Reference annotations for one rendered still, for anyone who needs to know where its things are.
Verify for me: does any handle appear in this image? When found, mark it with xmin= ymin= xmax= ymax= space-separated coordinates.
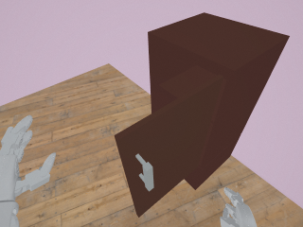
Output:
xmin=135 ymin=154 xmax=154 ymax=192

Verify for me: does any left robot hand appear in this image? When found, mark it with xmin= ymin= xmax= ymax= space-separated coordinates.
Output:
xmin=0 ymin=115 xmax=56 ymax=201

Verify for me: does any right robot hand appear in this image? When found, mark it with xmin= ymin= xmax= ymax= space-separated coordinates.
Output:
xmin=220 ymin=187 xmax=258 ymax=227

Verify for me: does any cupboard door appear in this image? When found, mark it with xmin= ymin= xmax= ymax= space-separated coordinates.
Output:
xmin=114 ymin=75 xmax=223 ymax=217

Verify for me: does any left robot forearm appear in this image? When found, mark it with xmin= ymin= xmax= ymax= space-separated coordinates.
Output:
xmin=0 ymin=200 xmax=20 ymax=227

